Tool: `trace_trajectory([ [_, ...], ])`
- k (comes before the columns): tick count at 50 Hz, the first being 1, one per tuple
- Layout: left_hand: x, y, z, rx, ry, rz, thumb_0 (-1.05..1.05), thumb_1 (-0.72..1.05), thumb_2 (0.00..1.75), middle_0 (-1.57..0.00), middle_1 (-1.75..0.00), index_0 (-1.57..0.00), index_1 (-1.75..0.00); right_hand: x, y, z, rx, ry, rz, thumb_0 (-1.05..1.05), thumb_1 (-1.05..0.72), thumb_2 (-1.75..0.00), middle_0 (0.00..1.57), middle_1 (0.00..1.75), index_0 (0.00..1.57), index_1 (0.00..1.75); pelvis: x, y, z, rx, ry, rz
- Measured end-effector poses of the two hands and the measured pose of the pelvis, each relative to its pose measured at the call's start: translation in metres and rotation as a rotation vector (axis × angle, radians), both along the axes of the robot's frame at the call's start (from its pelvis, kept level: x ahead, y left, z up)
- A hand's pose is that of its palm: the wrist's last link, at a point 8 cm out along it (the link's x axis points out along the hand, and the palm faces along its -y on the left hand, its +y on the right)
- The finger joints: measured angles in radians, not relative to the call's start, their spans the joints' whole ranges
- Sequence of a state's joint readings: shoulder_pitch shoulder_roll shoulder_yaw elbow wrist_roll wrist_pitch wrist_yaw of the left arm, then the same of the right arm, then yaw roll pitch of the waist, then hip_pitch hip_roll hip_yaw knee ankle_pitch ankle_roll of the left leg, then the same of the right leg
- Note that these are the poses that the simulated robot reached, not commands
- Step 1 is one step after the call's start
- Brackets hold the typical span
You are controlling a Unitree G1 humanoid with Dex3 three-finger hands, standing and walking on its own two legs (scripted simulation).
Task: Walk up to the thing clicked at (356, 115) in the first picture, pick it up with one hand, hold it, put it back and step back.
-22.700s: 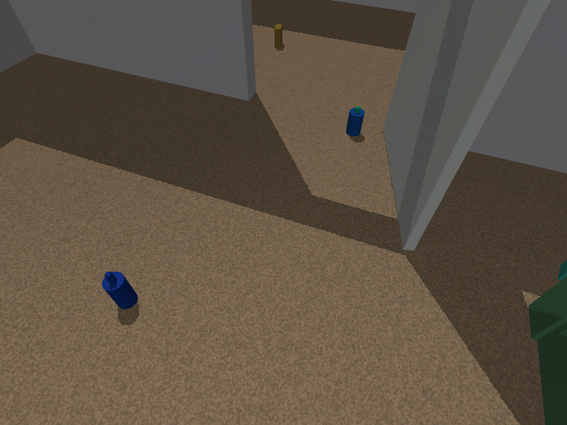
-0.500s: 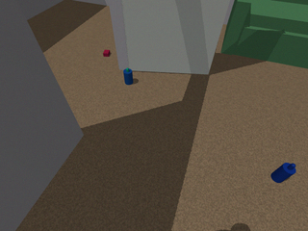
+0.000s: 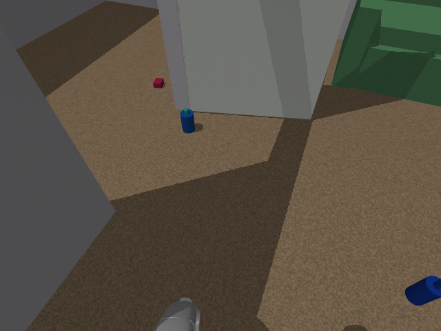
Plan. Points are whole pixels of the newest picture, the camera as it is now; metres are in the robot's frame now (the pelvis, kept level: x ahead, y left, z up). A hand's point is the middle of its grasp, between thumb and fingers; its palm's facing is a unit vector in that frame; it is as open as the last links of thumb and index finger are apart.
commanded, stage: walk up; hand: left
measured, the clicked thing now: (187, 119) +1.40 +0.28 -0.69
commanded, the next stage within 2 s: none
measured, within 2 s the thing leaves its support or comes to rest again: neither
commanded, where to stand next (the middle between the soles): +0.92 +0.03 m, yaw -2 degrees
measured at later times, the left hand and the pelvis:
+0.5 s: hand (114, 226) +0.35 +0.29 -0.13, palm faces -0.13 -0.92 -0.38, open 7.4 cm; pelvis +0.25 +0.02 -0.01, yaw -3 degrees
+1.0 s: hand (122, 188) +0.49 +0.32 -0.17, palm faces -0.04 -0.93 -0.36, open 7.4 cm; pelvis +0.47 +0.04 -0.02, yaw -1 degrees
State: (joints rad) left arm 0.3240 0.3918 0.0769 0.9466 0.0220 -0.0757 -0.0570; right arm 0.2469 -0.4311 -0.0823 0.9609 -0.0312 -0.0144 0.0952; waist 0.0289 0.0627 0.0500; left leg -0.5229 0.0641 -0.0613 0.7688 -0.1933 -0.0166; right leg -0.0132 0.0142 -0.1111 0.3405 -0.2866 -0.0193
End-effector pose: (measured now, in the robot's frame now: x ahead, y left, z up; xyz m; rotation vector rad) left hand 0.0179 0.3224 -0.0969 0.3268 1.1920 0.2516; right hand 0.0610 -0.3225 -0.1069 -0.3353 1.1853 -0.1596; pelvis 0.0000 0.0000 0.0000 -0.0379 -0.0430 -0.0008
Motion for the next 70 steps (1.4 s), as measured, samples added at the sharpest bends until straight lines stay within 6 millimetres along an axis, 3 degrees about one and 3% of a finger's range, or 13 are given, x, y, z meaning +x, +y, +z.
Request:
trace_trajectory([
  [5, 0.048, 0.015, -0.024, -0.028, 0.018, 0.007, 0.01, 0.90, 0.90, -0.21, -0.30, -0.21, -0.30, 0.073, 0.017, 0.001, -0.028, -0.015, 0.042, 0.01, -0.91, -0.89, 0.20, 0.30, 0.20, 0.30, 0.056, 0.015, -0.013, -0.011, 0.005, 0.017],
  [10, 0.113, 0.029, -0.042, -0.040, 0.054, -0.029, 0.01, 0.91, 0.90, -0.21, -0.30, -0.20, -0.30, 0.137, 0.036, 0.004, -0.054, -0.127, 0.024, 0.01, -0.91, -0.89, 0.20, 0.30, 0.20, 0.30, 0.105, 0.033, -0.022, 0.024, 0.002, 0.005],
  [14, 0.176, 0.029, -0.031, -0.050, 0.008, -0.082, 0.01, 0.91, 0.90, -0.20, -0.30, -0.20, -0.30, 0.159, 0.043, 0.017, -0.048, -0.146, -0.014, 0.00, -0.91, -0.89, 0.20, 0.30, 0.20, 0.30, 0.140, 0.035, -0.010, 0.043, 0.002, -0.021],
  [19, 0.248, 0.024, -0.012, -0.044, -0.035, -0.146, 0.01, 0.91, 0.90, -0.20, -0.30, -0.20, -0.30, 0.176, 0.039, 0.017, -0.040, -0.110, -0.038, 0.00, -0.90, -0.89, 0.21, 0.30, 0.20, 0.30, 0.185, 0.033, -0.002, 0.055, 0.003, -0.040],
  [24, 0.316, 0.013, 0.001, -0.013, -0.061, -0.184, 0.01, 0.91, 0.90, -0.20, -0.30, -0.20, -0.30, 0.194, 0.019, 0.002, -0.020, -0.054, -0.074, 0.00, -0.90, -0.89, 0.21, 0.30, 0.20, 0.30, 0.234, 0.020, -0.005, 0.065, 0.004, -0.045],
  [28, 0.365, 0.003, 0.002, 0.041, -0.121, -0.176, 0.01, 0.91, 0.90, -0.20, -0.30, -0.20, -0.30, 0.224, -0.003, -0.024, -0.012, -0.009, -0.084, 0.01, -0.90, -0.89, 0.21, 0.30, 0.20, 0.30, 0.279, 0.000, -0.022, 0.055, 0.002, -0.034],
  [32, 0.387, -0.009, 0.010, 0.046, -0.154, -0.134, 0.01, 0.91, 0.90, -0.20, -0.30, -0.20, -0.30, 0.270, -0.006, -0.030, 0.002, 0.015, -0.062, 0.01, -0.91, -0.89, 0.20, 0.30, 0.20, 0.30, 0.310, -0.006, -0.018, 0.044, -0.008, -0.028],
  [38, 0.402, -0.012, 0.015, 0.025, -0.089, -0.098, 0.01, 0.91, 0.90, -0.21, -0.30, -0.21, -0.30, 0.346, 0.000, -0.013, 0.023, -0.031, -0.014, 0.01, -0.91, -0.89, 0.20, 0.30, 0.20, 0.30, 0.358, -0.004, -0.003, 0.028, 0.006, -0.024],
  [46, 0.433, 0.017, -0.011, -0.011, 0.000, -0.048, 0.01, 0.90, 0.90, -0.21, -0.30, -0.21, -0.30, 0.446, 0.018, 0.003, -0.028, -0.044, 0.043, 0.01, -0.91, -0.89, 0.20, 0.30, 0.20, 0.30, 0.433, 0.017, -0.009, 0.000, 0.017, -0.009],
  [51, 0.477, 0.041, -0.038, -0.026, 0.060, -0.047, 0.01, 0.91, 0.90, -0.21, -0.30, -0.21, -0.30, 0.504, 0.038, 0.009, -0.074, -0.133, 0.035, 0.01, -0.91, -0.89, 0.20, 0.30, 0.20, 0.30, 0.479, 0.040, -0.022, 0.018, 0.006, -0.016],
  [60, 0.585, 0.043, -0.023, -0.060, 0.001, -0.121, 0.01, 0.91, 0.90, -0.20, -0.30, -0.20, -0.30, 0.536, 0.055, 0.028, -0.075, -0.112, -0.021, 0.00, -0.90, -0.89, 0.21, 0.30, 0.20, 0.30, 0.544, 0.050, -0.002, 0.032, 0.000, -0.038],
  [65, 0.642, 0.037, -0.012, -0.049, -0.020, -0.154, 0.01, 0.91, 0.90, -0.20, -0.30, -0.20, -0.30, 0.545, 0.048, 0.019, -0.057, -0.062, -0.058, 0.00, -0.90, -0.89, 0.21, 0.30, 0.20, 0.30, 0.581, 0.047, -0.001, 0.041, -0.002, -0.043],
  [70, 0.703, 0.022, -0.006, -0.011, -0.068, -0.182, 0.01, 0.91, 0.90, -0.20, -0.30, -0.20, -0.30, 0.562, 0.033, -0.005, -0.028, -0.013, -0.094, 0.01, -0.90, -0.89, 0.21, 0.30, 0.20, 0.30, 0.622, 0.032, -0.012, 0.056, -0.002, -0.048],
])
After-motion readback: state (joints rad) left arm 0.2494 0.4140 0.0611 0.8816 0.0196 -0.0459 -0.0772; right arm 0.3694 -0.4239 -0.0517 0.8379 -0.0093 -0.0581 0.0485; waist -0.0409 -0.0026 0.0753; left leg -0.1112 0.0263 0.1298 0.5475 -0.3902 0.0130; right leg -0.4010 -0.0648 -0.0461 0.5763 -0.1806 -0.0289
